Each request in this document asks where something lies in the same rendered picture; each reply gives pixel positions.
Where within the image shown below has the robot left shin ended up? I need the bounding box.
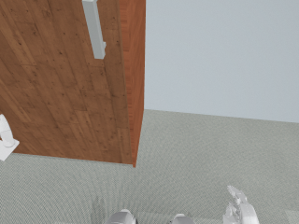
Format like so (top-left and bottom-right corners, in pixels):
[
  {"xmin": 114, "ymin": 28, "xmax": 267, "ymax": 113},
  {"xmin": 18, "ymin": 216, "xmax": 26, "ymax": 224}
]
[{"xmin": 121, "ymin": 209, "xmax": 131, "ymax": 214}]

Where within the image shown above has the right robot hand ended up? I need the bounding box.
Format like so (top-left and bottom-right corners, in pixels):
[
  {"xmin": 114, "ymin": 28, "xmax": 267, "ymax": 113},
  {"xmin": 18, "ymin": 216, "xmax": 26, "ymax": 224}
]
[{"xmin": 222, "ymin": 185, "xmax": 260, "ymax": 224}]

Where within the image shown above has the wardrobe door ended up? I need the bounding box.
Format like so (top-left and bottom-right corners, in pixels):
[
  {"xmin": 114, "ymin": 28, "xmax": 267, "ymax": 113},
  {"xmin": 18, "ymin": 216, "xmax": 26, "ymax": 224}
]
[{"xmin": 0, "ymin": 0, "xmax": 133, "ymax": 164}]

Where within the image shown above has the left robot hand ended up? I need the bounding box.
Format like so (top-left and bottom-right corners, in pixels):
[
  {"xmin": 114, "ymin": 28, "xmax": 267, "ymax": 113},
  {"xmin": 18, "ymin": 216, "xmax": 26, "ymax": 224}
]
[{"xmin": 0, "ymin": 114, "xmax": 20, "ymax": 161}]

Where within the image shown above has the handle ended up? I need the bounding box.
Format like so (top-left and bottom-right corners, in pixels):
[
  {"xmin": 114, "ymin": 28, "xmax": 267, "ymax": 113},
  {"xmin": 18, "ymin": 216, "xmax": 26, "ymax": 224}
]
[{"xmin": 81, "ymin": 0, "xmax": 107, "ymax": 60}]

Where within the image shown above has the left robot thigh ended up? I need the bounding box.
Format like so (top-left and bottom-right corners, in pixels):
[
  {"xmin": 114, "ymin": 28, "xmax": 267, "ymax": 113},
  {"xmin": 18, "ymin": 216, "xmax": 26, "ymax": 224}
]
[{"xmin": 104, "ymin": 212, "xmax": 136, "ymax": 224}]

